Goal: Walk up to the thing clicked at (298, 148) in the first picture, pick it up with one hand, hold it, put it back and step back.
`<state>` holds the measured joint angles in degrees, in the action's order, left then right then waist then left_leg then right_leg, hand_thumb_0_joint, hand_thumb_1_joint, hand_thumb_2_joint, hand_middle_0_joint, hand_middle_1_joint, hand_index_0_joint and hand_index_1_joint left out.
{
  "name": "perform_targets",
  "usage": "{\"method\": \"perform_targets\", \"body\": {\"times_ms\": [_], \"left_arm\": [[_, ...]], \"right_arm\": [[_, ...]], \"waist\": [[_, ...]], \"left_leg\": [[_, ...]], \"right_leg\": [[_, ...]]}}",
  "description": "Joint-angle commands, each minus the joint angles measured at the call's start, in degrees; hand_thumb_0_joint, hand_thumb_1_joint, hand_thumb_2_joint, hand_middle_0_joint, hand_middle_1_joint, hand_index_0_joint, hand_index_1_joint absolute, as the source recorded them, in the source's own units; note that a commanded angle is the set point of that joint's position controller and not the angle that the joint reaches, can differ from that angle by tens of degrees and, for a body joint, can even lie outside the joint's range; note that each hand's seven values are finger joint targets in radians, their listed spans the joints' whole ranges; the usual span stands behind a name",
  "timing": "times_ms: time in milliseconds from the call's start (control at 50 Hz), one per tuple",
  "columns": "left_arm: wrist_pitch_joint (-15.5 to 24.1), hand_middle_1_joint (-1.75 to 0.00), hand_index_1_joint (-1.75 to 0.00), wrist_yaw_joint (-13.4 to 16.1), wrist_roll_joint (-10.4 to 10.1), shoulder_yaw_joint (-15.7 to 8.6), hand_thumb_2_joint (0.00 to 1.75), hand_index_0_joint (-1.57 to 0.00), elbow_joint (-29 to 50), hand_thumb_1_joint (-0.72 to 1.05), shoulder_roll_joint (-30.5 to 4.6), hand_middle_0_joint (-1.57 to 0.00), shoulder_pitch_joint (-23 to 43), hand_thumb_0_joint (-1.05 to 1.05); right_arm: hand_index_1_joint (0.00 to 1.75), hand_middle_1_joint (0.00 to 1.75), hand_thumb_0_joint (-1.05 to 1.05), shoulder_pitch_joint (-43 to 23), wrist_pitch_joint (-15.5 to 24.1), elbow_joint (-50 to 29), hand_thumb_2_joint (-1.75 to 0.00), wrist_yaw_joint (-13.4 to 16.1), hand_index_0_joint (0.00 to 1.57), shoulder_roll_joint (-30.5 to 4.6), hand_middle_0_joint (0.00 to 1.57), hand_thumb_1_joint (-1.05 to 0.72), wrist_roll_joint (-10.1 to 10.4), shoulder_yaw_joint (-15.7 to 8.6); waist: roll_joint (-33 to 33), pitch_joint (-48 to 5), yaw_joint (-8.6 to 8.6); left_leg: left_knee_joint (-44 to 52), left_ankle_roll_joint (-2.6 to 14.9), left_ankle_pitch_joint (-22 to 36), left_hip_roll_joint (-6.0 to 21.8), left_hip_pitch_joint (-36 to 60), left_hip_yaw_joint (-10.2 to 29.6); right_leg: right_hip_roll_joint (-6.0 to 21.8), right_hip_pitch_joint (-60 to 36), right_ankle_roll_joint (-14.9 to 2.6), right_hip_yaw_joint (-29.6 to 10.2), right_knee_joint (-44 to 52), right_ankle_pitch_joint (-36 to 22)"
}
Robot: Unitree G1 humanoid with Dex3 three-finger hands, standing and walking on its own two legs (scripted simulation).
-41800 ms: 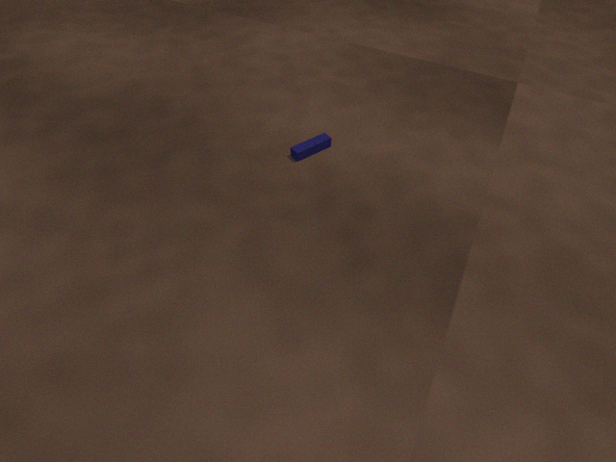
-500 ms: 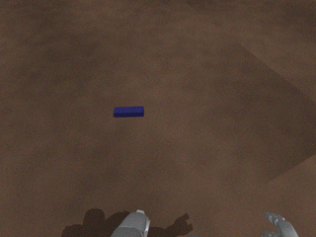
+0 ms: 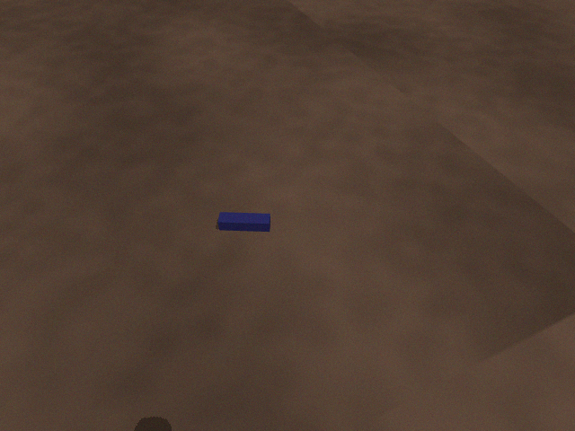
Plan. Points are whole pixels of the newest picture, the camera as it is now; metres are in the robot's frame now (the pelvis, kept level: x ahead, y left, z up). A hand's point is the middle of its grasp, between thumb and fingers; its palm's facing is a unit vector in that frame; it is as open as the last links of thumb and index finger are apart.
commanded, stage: step back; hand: left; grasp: from above
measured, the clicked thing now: (244, 221) +1.08 +0.23 -0.74
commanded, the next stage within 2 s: stand in 0.56 s
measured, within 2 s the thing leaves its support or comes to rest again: neither
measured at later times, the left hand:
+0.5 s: hand out of the picture +0.14 +0.28 -0.14, palm faces +0.01 -0.93 -0.37, open 7.3 cm
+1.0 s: hand out of the picture +0.10 +0.26 -0.14, palm faces -0.02 -0.94 -0.34, open 7.3 cm
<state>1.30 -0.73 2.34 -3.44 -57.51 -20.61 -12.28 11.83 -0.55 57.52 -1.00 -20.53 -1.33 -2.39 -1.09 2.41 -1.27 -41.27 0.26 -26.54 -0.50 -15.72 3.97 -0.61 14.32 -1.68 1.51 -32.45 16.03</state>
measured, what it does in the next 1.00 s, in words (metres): stands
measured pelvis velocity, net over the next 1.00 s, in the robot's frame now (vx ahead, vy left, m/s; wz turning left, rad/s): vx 0.02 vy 0.01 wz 0.00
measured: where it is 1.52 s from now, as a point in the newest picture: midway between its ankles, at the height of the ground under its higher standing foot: outside the picture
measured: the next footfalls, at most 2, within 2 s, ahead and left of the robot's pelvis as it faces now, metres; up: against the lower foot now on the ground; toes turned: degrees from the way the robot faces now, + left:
none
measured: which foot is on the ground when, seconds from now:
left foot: down 0.00-1.00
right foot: down 0.00-1.00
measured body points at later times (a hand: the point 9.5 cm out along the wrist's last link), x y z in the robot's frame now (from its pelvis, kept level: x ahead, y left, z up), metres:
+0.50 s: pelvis +0.03 +0.02 +0.00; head +0.05 +0.03 +0.45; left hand +0.14 +0.33 -0.12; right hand +0.15 -0.28 -0.12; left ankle +0.01 +0.13 -0.73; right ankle +0.02 -0.11 -0.73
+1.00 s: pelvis +0.02 +0.01 +0.02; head +0.02 +0.01 +0.47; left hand +0.10 +0.31 -0.11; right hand +0.10 -0.29 -0.11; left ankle +0.01 +0.13 -0.73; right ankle +0.02 -0.11 -0.73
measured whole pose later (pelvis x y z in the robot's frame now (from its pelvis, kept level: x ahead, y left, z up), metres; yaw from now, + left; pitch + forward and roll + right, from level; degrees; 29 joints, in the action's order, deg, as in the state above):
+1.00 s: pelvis +0.02 +0.01 +0.02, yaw +0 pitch -3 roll +0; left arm 1.0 -0.1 0.8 -0.2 -65.8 -19.5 -4.8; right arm 4.9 0.9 65.5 -0.6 -19.7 -0.2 -0.7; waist 0.1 3.4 0.0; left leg -17.7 0.0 -10.0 -0.2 -5.2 0.7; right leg 0.6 6.1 0.6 -0.1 -17.8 9.3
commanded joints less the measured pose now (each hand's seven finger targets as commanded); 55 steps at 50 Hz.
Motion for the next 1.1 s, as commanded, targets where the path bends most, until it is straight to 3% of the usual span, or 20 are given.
{"method": "perform_targets", "body": {"times_ms": [0, 40, 60, 80, 100, 120, 140, 160, 200, 240, 280, 380, 520, 560, 620, 740, 800, 860, 1000, 1080], "left_arm": [[2.2, -0.3, -0.3, 1.2, -0.3, -3.4, 0.9, -0.2, 4.9, 0.9, -15.8, -0.2, 5.7, 0.0], [1.6, -0.3, -0.3, 0.8, -0.6, -2.7, 0.9, -0.2, 5.2, 0.9, -14.8, -0.2, 8.0, 0.0], [1.3, -0.3, -0.3, 0.7, -0.7, -1.9, 0.9, -0.2, 5.3, 0.9, -13.4, -0.2, 7.9, 0.0], [1.1, -0.3, -0.3, 0.5, -1.1, -1.2, 0.9, -0.2, 5.4, 0.9, -11.0, -0.2, 7.7, 0.0], [0.8, -0.3, -0.3, 0.4, -1.9, -0.6, 0.9, -0.2, 5.0, 0.9, -8.9, -0.2, 7.0, 0.0], [0.5, -0.3, -0.3, 0.7, -2.0, -1.5, 0.9, -0.2, 3.5, 0.9, -11.5, -0.2, 6.2, 0.0], [0.8, -0.3, -0.3, 0.8, -1.6, -1.3, 0.9, -0.2, 3.2, 0.9, -11.6, -0.2, 5.9, 0.0], [1.1, -0.3, -0.3, 0.8, -1.7, -1.1, 0.9, -0.2, 2.6, 0.9, -10.8, -0.2, 6.1, 0.0], [2.1, -0.3, -0.3, 1.1, -1.8, -1.4, 0.9, -0.2, 1.4, 0.9, -11.9, -0.2, 4.8, 0.0], [2.4, -0.3, -0.3, 1.4, -1.8, -1.7, 0.9, -0.2, 0.8, 0.9, -13.8, -0.2, 4.1, 0.0], [2.1, -0.3, -0.3, 1.6, -2.1, -1.5, 0.9, -0.2, 1.5, 0.9, -13.5, -0.2, 5.7, 0.0], [1.3, -0.3, -0.3, 1.8, -1.9, -0.7, 0.9, -0.2, 1.1, 0.9, -12.4, -0.2, 8.3, 0.0], [1.2, -0.3, -0.3, 1.8, -1.8, -0.5, 0.9, -0.2, 0.2, 0.9, -12.5, -0.2, 10.4, 0.0], [0.6, -0.3, -0.3, 1.7, -2.4, 0.6, 0.9, -0.2, -1.0, 0.9, -10.3, -0.2, 10.3, 0.0], [0.8, -0.3, -0.3, 1.7, -2.3, 0.7, 0.9, -0.2, -1.9, 0.9, -11.0, -0.2, 10.9, 0.0], [0.8, -0.3, -0.3, 1.5, -2.0, 0.8, 0.9, -0.2, -3.4, 0.9, -11.4, -0.2, 11.5, 0.0], [0.9, -0.3, -0.3, 1.4, -1.9, 1.0, 0.9, -0.2, -4.0, 0.9, -11.5, -0.2, 11.4, 0.0], [1.1, -0.3, -0.3, 1.3, -1.8, 1.1, 0.9, -0.2, -4.2, 0.9, -11.3, -0.2, 10.8, 0.0], [1.0, -0.3, -0.3, 1.1, -1.9, 1.4, 0.9, -0.2, -5.0, 0.9, -11.2, -0.2, 10.3, 0.0], [1.0, -0.3, -0.3, 1.0, -1.8, 1.4, 0.9, -0.2, -5.1, 0.9, -11.5, -0.2, 9.4, 0.0]], "right_arm": [[0.3, 0.3, 0.0, -1.0, 2.2, -2.9, -0.9, 0.8, 0.2, -10.8, 0.2, -0.9, -0.1, -2.6], [0.3, 0.3, 0.0, 1.8, 2.7, -1.2, -0.9, 0.8, 0.2, -9.9, 0.2, -0.9, -0.2, -2.6], [0.3, 0.3, 0.0, 1.8, 2.9, -1.1, -0.9, 1.0, 0.2, -10.2, 0.2, -0.9, -0.6, -3.0], [0.3, 0.3, 0.0, 1.6, 3.2, -1.0, -0.9, 1.4, 0.2, -11.8, 0.2, -0.9, -1.2, -3.6], [0.3, 0.3, 0.0, -1.6, 3.6, -1.9, -0.9, 1.5, 0.2, -14.2, 0.2, -0.9, -1.2, -3.6], [0.3, 0.3, 0.0, -4.8, 3.6, -2.5, -0.9, 1.3, 0.2, -15.9, 0.2, -0.9, -0.8, -3.6], [0.3, 0.3, 0.0, -6.5, 3.5, -2.7, -0.9, 1.2, 0.2, -15.1, 0.2, -0.9, -0.8, -3.4], [0.3, 0.3, 0.0, -6.9, 3.5, -2.4, -0.9, 1.2, 0.2, -13.8, 0.2, -0.9, -0.6, -2.8], [0.3, 0.3, 0.0, -7.2, 3.5, -2.1, -0.9, 1.4, 0.2, -12.3, 0.2, -0.9, 0.0, -2.3], [0.3, 0.3, 0.0, -5.6, 3.2, -1.8, -0.9, 1.7, 0.2, -11.3, 0.2, -0.9, 0.7, -2.3], [0.3, 0.3, 0.0, -4.7, 3.0, -1.1, -0.9, 2.0, 0.2, -11.3, 0.2, -0.9, 0.6, -2.4], [0.3, 0.3, 0.0, -7.7, 2.5, -0.9, -0.9, 1.9, 0.2, -11.3, 0.2, -0.9, 0.6, -2.6], [0.3, 0.3, 0.0, -9.9, 2.4, 0.3, -0.9, 1.7, 0.2, -10.7, 0.2, -0.9, 0.3, -2.3], [0.3, 0.3, 0.0, -10.7, 2.8, 0.6, -0.9, 1.6, 0.2, -11.8, 0.2, -0.9, 0.9, -1.8], [0.3, 0.3, 0.0, -10.3, 2.9, 1.5, -0.9, 1.6, 0.2, -11.4, 0.2, -0.9, 1.1, -1.3], [0.3, 0.3, 0.0, -11.4, 2.8, 2.7, -0.9, 1.5, 0.2, -10.7, 0.2, -0.9, 1.1, -0.9], [0.3, 0.3, 0.0, -11.9, 2.6, 3.4, -0.9, 1.3, 0.2, -10.6, 0.2, -0.9, 1.1, -0.7], [0.3, 0.3, 0.0, -11.5, 2.8, 3.8, -0.9, 1.2, 0.2, -10.9, 0.2, -0.9, 1.0, -0.6], [0.3, 0.3, 0.0, -10.4, 2.7, 4.8, -0.9, 1.1, 0.2, -11.2, 0.2, -0.9, 0.8, -0.3], [0.3, 0.3, 0.0, -9.7, 2.8, 5.1, -0.9, 1.1, 0.2, -11.1, 0.2, -0.9, 0.8, -0.1]], "waist": [[8.0, 1.3, 0.87], [8.3, -1.2, 2.7], [6.9, -1.9, 3.18], [1.4, -2.3, 3.03], [-5.5, -2.0, 1.66], [-4.9, 0.1, 0.39], [-3.7, -0.2, -0.16], [-3.5, -0.2, -0.61], [-4.8, -4.4, -0.73], [-2.0, -8.2, 0.24], [-1.4, -8.7, 0.53], [0.1, -5.7, 0.65], [0.5, -4.9, 0.72], [0.3, -5.1, 0.88], [0.6, -6.4, 1.31], [0.8, -6.3, 1.25], [0.8, -4.0, 1.21], [0.4, -5.5, 1.15], [0.4, -2.6, 1.31], [1.0, -3.5, 1.14]], "left_leg": [[1.0, 0.49, 0.3, 2.3, -4.9, 0.2], [11.5, 0.69, 5.9, 0.5, 4.7, -2.7], [17.1, 1.07, 9.9, 1.1, 8.6, -0.8], [21.2, 2.07, 9.7, 6.2, 9.5, 6.9], [26.4, 5.32, 4.5, 13.2, 6.9, 17.8], [25.6, 8.99, 2.9, 16.2, 1.2, 18.5], [23.8, 9.16, 7.8, 15.6, 1.1, 16.1], [22.1, 7.46, 14.9, 13.4, 1.5, 11.9], [15.9, 3.37, 33.0, 8.7, 3.0, 4.3], [12.0, 1.63, 35.0, 5.5, 4.9, 0.5], [11.4, 1.55, 37.8, 5.8, 5.8, 0.1], [14.7, 2.99, 30.5, 7.0, 5.7, 1.9], [17.5, 2.12, 28.6, 6.6, 6.0, 1.2], [20.4, 2.32, 36.3, 8.5, 9.5, 3.6], [21.1, 1.56, 39.1, 8.0, 11.7, 2.3], [24.4, 0.89, 31.2, 7.7, 12.6, 1.7], [26.1, 0.65, 24.0, 7.3, 10.7, 2.0], [26.0, 0.65, 25.7, 7.5, 11.6, 1.7], [27.4, 0.52, 19.0, 7.4, 9.1, 2.2], [27.5, 0.56, 19.2, 7.6, 9.8, 2.4]], "right_leg": [[16.4, 0.5, -8.42, -20.1, 16.9, 11.8], [12.8, 4.1, -5.92, -13.0, 12.3, 4.6], [10.8, 5.6, -4.01, -10.3, 8.9, 0.7], [7.7, 7.3, -1.88, -6.9, 3.0, -2.6], [2.5, 8.0, 0.47, -2.9, -2.4, 2.4], [2.1, 4.0, 0.83, -2.3, -3.3, 9.4], [2.4, 1.7, 0.43, -2.2, -1.3, 8.6], [2.4, -0.6, 0.33, -2.5, 2.8, 3.8], [4.8, -8.0, -0.15, -4.9, 6.9, -13.2], [7.4, -11.4, -1.85, -6.7, 4.4, -24.7], [8.0, -11.3, -2.39, -6.7, 2.6, -27.4], [6.6, -7.2, -1.5, -5.7, 3.6, -18.7], [6.8, -8.2, -1.09, -6.3, 5.9, -17.8], [6.6, -8.7, 0.51, -5.9, 8.7, -21.3], [7.1, -11.4, 0.71, -5.9, 10.6, -24.0], [7.7, -11.8, 0.74, -6.3, 14.1, -19.1], [7.8, -10.4, 0.91, -6.7, 16.3, -13.4], [8.1, -10.8, 0.82, -6.6, 16.4, -15.4], [7.8, -8.6, 0.88, -7.0, 17.8, -8.8], [7.9, -7.9, 0.64, -7.2, 17.5, -9.0]]}}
